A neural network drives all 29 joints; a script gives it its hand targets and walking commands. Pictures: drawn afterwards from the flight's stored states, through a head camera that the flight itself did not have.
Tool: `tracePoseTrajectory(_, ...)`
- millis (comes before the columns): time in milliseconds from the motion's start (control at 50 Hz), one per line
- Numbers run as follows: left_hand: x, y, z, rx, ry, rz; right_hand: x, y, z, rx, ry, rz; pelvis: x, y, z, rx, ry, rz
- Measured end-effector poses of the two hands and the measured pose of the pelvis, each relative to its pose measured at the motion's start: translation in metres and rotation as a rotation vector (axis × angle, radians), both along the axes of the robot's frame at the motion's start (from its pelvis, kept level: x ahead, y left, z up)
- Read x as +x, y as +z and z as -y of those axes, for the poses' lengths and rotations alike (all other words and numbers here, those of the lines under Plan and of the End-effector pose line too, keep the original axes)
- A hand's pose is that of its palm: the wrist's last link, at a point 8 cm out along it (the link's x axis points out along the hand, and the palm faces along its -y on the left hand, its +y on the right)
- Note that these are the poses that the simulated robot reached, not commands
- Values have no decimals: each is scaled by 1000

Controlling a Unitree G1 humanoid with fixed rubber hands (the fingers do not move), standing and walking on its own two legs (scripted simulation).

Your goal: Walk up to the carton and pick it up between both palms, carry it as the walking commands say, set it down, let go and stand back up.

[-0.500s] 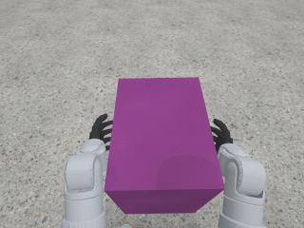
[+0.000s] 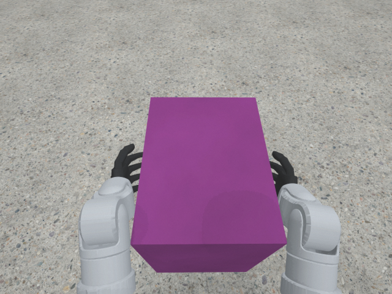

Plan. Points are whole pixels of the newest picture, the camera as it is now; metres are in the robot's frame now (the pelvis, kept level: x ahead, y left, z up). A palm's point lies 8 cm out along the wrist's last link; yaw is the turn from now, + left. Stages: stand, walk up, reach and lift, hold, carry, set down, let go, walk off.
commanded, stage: carry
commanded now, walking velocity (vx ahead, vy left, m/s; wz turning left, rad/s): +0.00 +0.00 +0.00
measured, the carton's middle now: (202, 191) +0.32 +0.00 +0.02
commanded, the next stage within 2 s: none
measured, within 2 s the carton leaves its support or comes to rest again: neither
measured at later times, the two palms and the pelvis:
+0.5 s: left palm (136, 149) +0.38 +0.14 +0.10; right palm (278, 154) +0.38 -0.16 +0.08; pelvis +0.09 -0.01 -0.01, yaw +1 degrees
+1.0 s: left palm (136, 146) +0.39 +0.14 +0.10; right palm (276, 149) +0.40 -0.16 +0.08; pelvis +0.10 -0.02 -0.01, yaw +1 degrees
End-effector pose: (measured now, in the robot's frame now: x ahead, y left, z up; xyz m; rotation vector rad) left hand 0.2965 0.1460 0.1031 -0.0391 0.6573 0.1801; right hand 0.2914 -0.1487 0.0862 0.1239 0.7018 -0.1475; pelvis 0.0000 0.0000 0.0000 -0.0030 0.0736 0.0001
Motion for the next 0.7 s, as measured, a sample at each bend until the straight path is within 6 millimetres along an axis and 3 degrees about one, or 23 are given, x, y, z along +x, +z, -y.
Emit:
tracePoseTrajectory(120,29,4,16,22,1,23,32,-2,16,25,1,23,34,-7,15,18,11,29)
tracePoseTrajectory(320,66,-3,6,2,15,11,72,-3,6,6,16,11,71,-7,9,20,21,16)
tracePoseTrajectory(700,95,-8,5,-4,25,11,103,-8,5,-2,28,11,101,-10,12,19,17,13)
